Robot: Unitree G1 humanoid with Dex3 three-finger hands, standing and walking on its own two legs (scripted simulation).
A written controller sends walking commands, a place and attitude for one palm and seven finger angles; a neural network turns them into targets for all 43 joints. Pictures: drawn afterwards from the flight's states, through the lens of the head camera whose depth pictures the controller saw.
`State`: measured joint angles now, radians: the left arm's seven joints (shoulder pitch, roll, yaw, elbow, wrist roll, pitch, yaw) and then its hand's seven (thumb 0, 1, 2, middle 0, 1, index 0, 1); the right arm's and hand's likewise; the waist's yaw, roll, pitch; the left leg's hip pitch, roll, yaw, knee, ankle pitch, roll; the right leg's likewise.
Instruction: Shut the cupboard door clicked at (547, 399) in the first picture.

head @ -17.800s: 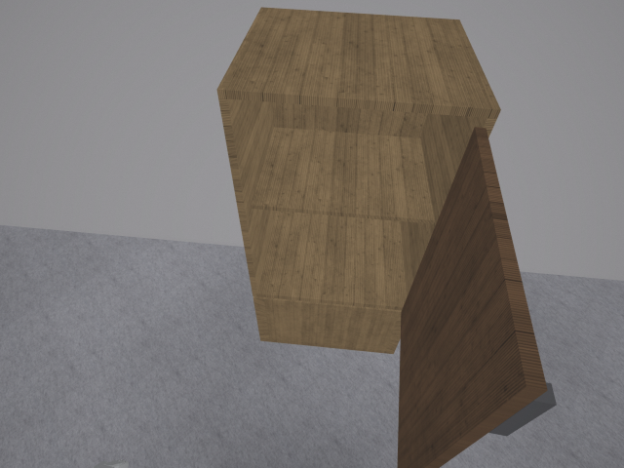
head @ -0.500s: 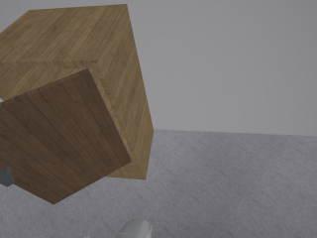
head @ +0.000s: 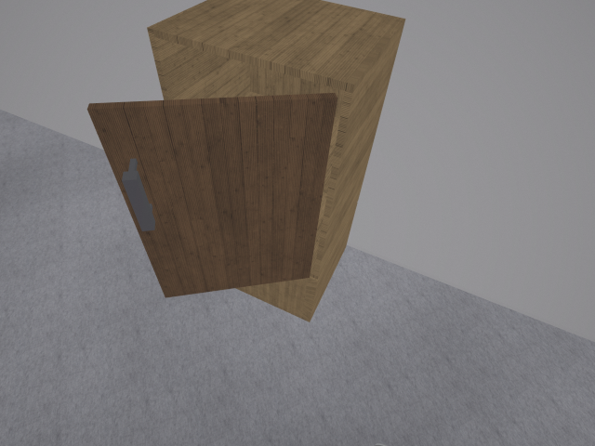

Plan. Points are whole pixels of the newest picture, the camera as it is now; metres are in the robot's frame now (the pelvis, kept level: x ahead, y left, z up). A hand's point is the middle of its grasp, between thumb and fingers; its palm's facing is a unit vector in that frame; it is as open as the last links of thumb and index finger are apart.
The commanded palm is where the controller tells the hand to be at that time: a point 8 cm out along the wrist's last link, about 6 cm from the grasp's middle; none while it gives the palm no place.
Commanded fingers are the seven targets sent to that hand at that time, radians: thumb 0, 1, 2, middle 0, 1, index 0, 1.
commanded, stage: shuffle to correct the standing spot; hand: left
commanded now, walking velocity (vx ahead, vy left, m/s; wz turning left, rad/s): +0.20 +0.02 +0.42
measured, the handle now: (141, 195) +0.53 +0.35 -0.02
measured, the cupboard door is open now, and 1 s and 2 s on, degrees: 37 37 37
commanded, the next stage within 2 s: come to a stop and stand still in 0.54 s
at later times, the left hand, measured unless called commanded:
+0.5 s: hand (185, 429) +0.17 +0.18 -0.14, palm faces +0.19 -0.96 -0.19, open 7.3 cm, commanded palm none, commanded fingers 0.00 0.90 0.90 -0.20 -0.30 -0.20 -0.30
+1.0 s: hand out of the picture +0.05 +0.17 -0.17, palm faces +0.35 -0.92 -0.18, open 7.3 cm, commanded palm none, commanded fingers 0.00 0.90 0.90 -0.20 -0.30 -0.20 -0.30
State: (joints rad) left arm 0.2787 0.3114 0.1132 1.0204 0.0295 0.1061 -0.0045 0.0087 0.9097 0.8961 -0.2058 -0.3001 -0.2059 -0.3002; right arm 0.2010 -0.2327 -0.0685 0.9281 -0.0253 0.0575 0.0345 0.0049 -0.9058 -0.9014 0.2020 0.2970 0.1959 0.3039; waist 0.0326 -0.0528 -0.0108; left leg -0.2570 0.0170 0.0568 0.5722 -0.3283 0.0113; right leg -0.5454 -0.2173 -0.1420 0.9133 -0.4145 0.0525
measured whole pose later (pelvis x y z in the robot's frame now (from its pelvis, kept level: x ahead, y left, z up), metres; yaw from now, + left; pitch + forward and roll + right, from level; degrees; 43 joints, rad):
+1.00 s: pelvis +0.17 +0.03 +0.00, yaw +14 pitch -2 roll +1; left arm 0.40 0.15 0.02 1.10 0.00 0.03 0.05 0.01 0.91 0.90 -0.21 -0.30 -0.21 -0.30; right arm 0.06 -0.13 -0.02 0.97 -0.01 0.01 -0.02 0.00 -0.91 -0.90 0.20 0.30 0.19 0.30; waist 0.06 -0.06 0.11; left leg -0.29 -0.01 0.11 0.54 -0.22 0.06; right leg -0.27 -0.03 -0.05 0.96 -0.54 0.00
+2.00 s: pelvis +0.16 -0.04 +0.00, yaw +12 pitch -1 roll +1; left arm 0.30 0.14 0.00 1.04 0.01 0.01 0.02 0.01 0.91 0.90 -0.20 -0.30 -0.21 -0.30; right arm 0.37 -0.15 0.00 1.05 -0.02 0.01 -0.01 0.01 -0.91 -0.90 0.20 0.30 0.19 0.30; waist -0.02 0.03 0.04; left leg -0.33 0.04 -0.04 0.53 -0.17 -0.06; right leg -0.25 -0.01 -0.01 0.61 -0.34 -0.01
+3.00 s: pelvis +0.21 -0.03 +0.01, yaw +12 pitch -1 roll +1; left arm 0.25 0.16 0.00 1.10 0.02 0.00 0.02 0.00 0.91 0.90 -0.20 -0.30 -0.20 -0.30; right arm 0.24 -0.16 0.00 1.14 -0.02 0.00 -0.02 0.01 -0.91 -0.90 0.20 0.30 0.20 0.30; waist 0.01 0.00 0.06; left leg -0.21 0.04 -0.03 0.45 -0.22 -0.06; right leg -0.10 -0.01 -0.01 0.48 -0.36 -0.01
